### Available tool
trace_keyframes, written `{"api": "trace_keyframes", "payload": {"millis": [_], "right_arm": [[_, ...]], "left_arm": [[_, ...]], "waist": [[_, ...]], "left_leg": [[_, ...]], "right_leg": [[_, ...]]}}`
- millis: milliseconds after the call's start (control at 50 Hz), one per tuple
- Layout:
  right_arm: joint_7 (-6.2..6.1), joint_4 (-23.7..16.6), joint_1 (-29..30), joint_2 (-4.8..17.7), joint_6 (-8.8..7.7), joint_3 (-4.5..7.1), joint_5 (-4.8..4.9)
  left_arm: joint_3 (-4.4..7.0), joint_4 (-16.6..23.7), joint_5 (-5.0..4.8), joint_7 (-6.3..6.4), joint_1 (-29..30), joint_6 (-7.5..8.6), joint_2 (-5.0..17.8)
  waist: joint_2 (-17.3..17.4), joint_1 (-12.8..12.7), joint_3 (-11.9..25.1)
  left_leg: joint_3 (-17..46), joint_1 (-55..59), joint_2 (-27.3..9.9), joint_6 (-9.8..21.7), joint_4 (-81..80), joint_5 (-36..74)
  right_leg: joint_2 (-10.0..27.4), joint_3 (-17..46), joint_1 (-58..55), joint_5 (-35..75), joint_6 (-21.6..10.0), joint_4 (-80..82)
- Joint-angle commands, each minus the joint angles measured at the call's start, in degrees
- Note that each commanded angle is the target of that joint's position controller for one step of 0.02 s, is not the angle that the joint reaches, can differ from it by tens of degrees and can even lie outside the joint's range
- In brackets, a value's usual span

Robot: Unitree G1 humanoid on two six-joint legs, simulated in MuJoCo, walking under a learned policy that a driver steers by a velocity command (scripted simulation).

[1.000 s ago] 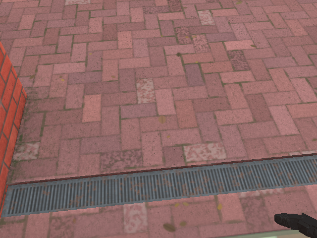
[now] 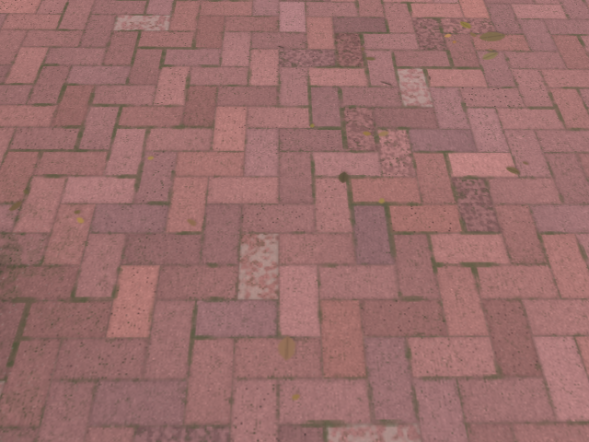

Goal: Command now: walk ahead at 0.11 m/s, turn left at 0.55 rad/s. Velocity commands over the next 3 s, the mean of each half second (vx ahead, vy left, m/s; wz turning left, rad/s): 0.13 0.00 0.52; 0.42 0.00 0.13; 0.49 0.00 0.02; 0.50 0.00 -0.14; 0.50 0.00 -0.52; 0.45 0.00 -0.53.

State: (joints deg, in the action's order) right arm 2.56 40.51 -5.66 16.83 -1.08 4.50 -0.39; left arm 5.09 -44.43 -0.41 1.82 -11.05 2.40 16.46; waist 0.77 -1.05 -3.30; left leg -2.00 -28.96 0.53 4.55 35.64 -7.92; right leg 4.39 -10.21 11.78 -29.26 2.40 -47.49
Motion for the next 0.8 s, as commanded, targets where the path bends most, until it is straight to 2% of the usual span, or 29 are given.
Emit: {"api": "trace_keyframes", "payload": {"millis": [20, 40, 60, 80, 100, 120, 140, 200, 240, 280, 340, 380, 400, 420, 440, 460, 480, 500, 520, 580, 660, 760, 800], "right_arm": [[-0.25, -4.41, -9.46, 13.9, -0.79, 3.65, -0.38], [-0.34, -4.58, -7.0, 11.6, -0.99, 3.12, 0.63], [-0.71, -4.64, -4.8, 9.55, -0.75, 2.61, 1.58], [-1.33, -5.04, -2.79, 8.17, -0.29, 2.15, 1.67], [-1.74, -5.69, -1.7, 8.15, 0.16, 2.06, 0.93], [-2.09, -6.13, -1.23, 8.54, 0.4, 2.25, 0.36], [-2.5, -6.3, -1.51, 9.11, 0.58, 2.49, 0.19], [-3.75, -6.63, -2.31, 10.48, 1.29, 3.13, 0.69], [-4.25, -7.45, -1.38, 10.36, 1.86, 3.19, 0.66], [-4.25, -7.98, -0.97, 9.88, 2.31, 3.11, 0.61], [-3.91, -8.5, -1.77, 9.24, 2.67, 2.85, 0.89], [-3.96, -8.59, -1.92, 8.22, 2.81, 2.27, 1.07], [-4.12, -8.38, -2.63, 6.93, 2.83, 1.8, 1.16], [-4.2, -8.45, -3.51, 4.02, 2.62, 0.9, 1.17], [-4.13, -10.13, -2.95, 1.78, 1.76, 0.32, 1.77], [-3.94, -11.81, 0.03, 5.87, 0.25, 1.29, 1.68], [-3.7, -10.37, -0.9, 8.18, -0.36, 2.01, 1.68], [-3.4, -8.6, -2.67, 8.02, -0.54, 2.08, 1.16], [-3.15, -7.9, -3.05, 7.23, -0.74, 1.96, 0.67], [-2.12, -7.97, -0.23, 3.98, -1.75, 1.03, 0.73], [-1.45, -9.74, 6.03, 1.06, -2.6, -0.33, 1.24], [-0.29, -10.64, 9.11, 1.91, -3.41, -0.32, 2.2], [-0.05, -10.5, 7.78, 2.88, -3.67, -0.06, 2.51]], "left_arm": [[0.79, 5.33, -0.17, -0.91, -3.36, 0.94, 7.77], [0.63, 6.47, -0.6, -0.71, 0.17, 0.59, 7.38], [0.64, 5.67, 0.3, 0.04, 1.09, -0.04, 6.82], [0.95, 5.79, 0.95, 0.69, 1.65, -0.85, 7.52], [1.05, 5.9, 0.91, 0.73, 1.57, -1.56, 7.49], [0.87, 6.05, 0.97, 0.76, 1.38, -1.88, 6.54], [0.56, 5.97, 1.0, 0.82, 1.27, -1.95, 5.58], [-0.14, 5.93, 1.06, 0.87, 2.34, -1.92, 4.1], [-0.11, 5.78, 0.87, 0.58, 2.81, -1.89, 4.5], [-0.07, 6.0, 0.7, 0.23, 3.35, -1.78, 4.6], [0.19, 6.52, 0.12, -0.57, 2.96, -1.04, 5.16], [0.36, 5.7, -0.16, -1.35, -0.43, -0.21, 4.84], [0.49, 4.83, -0.07, -1.62, -2.58, 0.17, 4.52], [0.91, 4.33, 0.9, -1.6, -5.49, 0.59, 6.31], [1.89, 3.9, 2.56, -1.59, -7.96, 0.79, 11.57], [2.63, 4.36, 3.29, -2.02, -6.15, 1.77, 13.07], [1.92, 5.11, 2.16, -1.59, -3.22, 2.44, 10.02], [1.36, 4.99, 0.97, -1.19, -2.41, 2.74, 7.85], [1.1, 4.68, 0.32, -0.99, -3.13, 2.74, 7.1], [0.61, 3.08, 0.3, -0.86, -7.36, 2.94, 6.47], [0.79, 1.83, -0.09, -1.14, -10.67, 2.48, 7.84], [1.34, 0.2, -1.07, -1.92, -13.44, 1.98, 10.33], [1.65, -0.47, -1.6, -1.86, -13.19, 1.38, 11.24]], "waist": [[6.1, 4.27, 23.99], [3.81, 3.46, 19.05], [-0.29, 2.17, 14.71], [0.77, 0.99, 12.65], [2.34, -0.09, 11.8], [3.35, -0.51, 11.7], [3.91, -0.48, 12.0], [4.29, 0.27, 13.4], [5.09, 0.64, 13.38], [6.27, 1.05, 12.22], [8.99, 1.49, 12.0], [9.47, -0.3, 11.42], [8.44, -1.37, 10.41], [2.39, -2.01, 9.72], [-11.38, -1.01, 7.59], [-14.31, -0.92, 1.28], [-10.63, 0.63, -0.6], [-8.78, 1.26, -0.25], [-8.17, 0.89, 0.52], [-7.25, -1.0, 0.88], [-9.49, -4.29, 0.24], [-10.12, -5.73, -0.91], [-10.21, -4.2, -0.77]], "left_leg": [[35.32, 38.14, -20.38, 19.63, -12.41, 38.26], [29.91, 33.42, -17.74, 16.53, -12.89, 29.25], [26.6, 27.63, -15.31, 13.52, -13.88, 22.37], [24.65, 21.75, -13.9, 12.13, -15.09, 18.22], [23.42, 17.21, -12.17, 11.13, -16.35, 15.63], [22.81, 15.54, -11.12, 10.68, -16.84, 15.43], [22.12, 15.03, -10.53, 10.49, -16.85, 16.21], [22.2, 14.73, -9.48, 9.78, -16.44, 12.5], [23.14, 12.91, -8.62, 8.93, -16.7, 5.98], [24.64, 11.51, -7.88, 8.18, -16.83, 0.93], [28.52, 10.72, -7.07, 7.49, -18.19, -16.47], [28.44, 8.35, -5.97, 6.01, -17.12, -23.38], [27.19, 5.27, -4.0, 4.31, -15.34, -26.38], [22.85, -0.82, -0.24, 1.22, -5.9, -28.77], [10.4, -11.66, 8.39, -1.59, 8.89, -26.05], [13.47, -18.26, 4.79, -1.83, 17.05, -21.61], [15.36, -18.78, 3.18, -1.84, 20.12, -15.84], [14.27, -18.56, 2.67, -2.69, 20.88, -11.78], [12.88, -18.81, 2.06, -3.47, 21.45, -9.04], [7.02, -16.79, -0.25, -4.84, 20.71, -1.87], [2.22, -9.55, -1.72, -5.88, 8.1, 1.15], [0.94, -2.07, -1.13, -4.82, -3.98, -0.54], [1.72, 1.56, -1.17, -3.3, -8.17, -0.37]], "right_leg": [[-5.67, 15.69, 26.33, -9.68, 0.64, -33.41], [-4.12, 15.59, 28.07, -4.78, -0.34, -30.72], [-2.18, 15.57, 27.84, -1.34, -0.21, -26.47], [-1.14, 15.98, 25.21, 1.05, -0.24, -22.28], [-1.52, 15.53, 21.57, 2.8, -0.4, -19.7], [-2.44, 14.94, 20.1, 4.05, -0.28, -16.55], [-3.11, 14.65, 19.23, 4.71, 0.01, -13.35], [-4.28, 15.22, 17.54, 8.38, 1.2, -6.11], [-4.75, 15.53, 15.69, 11.77, 1.6, -3.72], [-5.19, 15.61, 14.36, 11.87, 1.63, -0.56], [-6.1, 14.38, 10.55, 9.81, 0.28, 6.21], [-6.39, 12.0, 3.89, 11.48, -1.71, 14.78], [-5.8, 11.28, -1.29, 13.26, -3.02, 20.62], [1.69, 18.8, -6.99, 7.54, -5.83, 26.69], [12.95, 36.71, -9.34, -5.21, -12.36, 33.59], [18.25, 49.69, -3.59, -12.83, -17.9, 38.48], [16.62, 45.13, -3.27, -10.87, -16.7, 37.99], [13.57, 39.61, -5.22, -6.04, -14.36, 37.48], [11.85, 35.99, -7.3, -2.21, -12.99, 37.31], [8.85, 27.45, -7.98, 8.51, -12.21, 38.32], [7.25, 20.97, -6.05, 16.13, -11.92, 38.67], [9.24, 20.28, -6.76, 19.53, -12.29, 35.57], [10.82, 21.27, -8.09, 23.35, -11.57, 33.62]]}}
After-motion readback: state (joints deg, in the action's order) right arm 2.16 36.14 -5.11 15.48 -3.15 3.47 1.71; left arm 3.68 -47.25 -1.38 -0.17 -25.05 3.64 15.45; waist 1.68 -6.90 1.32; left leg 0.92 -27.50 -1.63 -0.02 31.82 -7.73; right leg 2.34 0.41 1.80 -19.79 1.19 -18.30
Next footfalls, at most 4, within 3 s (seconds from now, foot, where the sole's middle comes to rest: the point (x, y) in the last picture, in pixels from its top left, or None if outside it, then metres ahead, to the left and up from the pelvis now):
0.42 right None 0.13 -0.14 -0.75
0.84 left None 0.24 0.19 -0.76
1.32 right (270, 347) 0.64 0.09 -0.75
1.82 left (142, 300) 0.76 0.41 -0.75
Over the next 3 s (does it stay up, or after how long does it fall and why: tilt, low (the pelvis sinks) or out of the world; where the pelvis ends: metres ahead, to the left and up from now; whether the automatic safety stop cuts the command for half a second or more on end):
stays up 1.30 0.30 0.02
